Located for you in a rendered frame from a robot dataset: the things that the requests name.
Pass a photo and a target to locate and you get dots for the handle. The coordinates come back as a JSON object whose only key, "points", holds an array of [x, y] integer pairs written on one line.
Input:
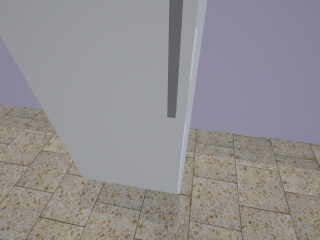
{"points": [[174, 45]]}

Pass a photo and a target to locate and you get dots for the fridge door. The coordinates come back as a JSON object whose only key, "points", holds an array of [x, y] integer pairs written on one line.
{"points": [[99, 69]]}

